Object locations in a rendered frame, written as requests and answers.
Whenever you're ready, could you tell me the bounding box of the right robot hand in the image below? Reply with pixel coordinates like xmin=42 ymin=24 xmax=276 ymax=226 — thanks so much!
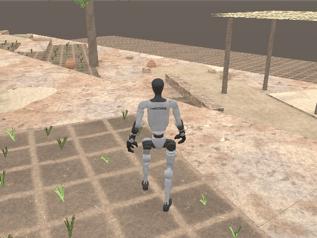
xmin=174 ymin=134 xmax=186 ymax=144

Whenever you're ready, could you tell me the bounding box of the left robot upper arm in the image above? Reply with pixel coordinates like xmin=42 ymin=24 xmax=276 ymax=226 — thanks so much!
xmin=135 ymin=100 xmax=148 ymax=128

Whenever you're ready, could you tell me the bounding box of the robot right forearm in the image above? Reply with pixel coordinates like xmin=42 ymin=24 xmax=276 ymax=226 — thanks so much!
xmin=177 ymin=119 xmax=185 ymax=136

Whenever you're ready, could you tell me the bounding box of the right robot upper arm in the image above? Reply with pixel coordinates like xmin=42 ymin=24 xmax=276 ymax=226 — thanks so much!
xmin=168 ymin=100 xmax=182 ymax=126

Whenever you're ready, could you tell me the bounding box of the right robot foot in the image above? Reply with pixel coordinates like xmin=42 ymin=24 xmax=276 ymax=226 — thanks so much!
xmin=163 ymin=198 xmax=172 ymax=212

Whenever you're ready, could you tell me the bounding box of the robot left forearm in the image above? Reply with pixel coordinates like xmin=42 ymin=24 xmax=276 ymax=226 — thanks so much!
xmin=128 ymin=121 xmax=139 ymax=143

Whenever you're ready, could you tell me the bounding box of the left robot hand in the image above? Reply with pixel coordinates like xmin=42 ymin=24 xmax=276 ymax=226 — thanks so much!
xmin=127 ymin=141 xmax=138 ymax=153

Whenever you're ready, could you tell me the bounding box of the robot right shin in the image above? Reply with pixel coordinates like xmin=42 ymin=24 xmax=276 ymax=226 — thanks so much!
xmin=164 ymin=171 xmax=173 ymax=205

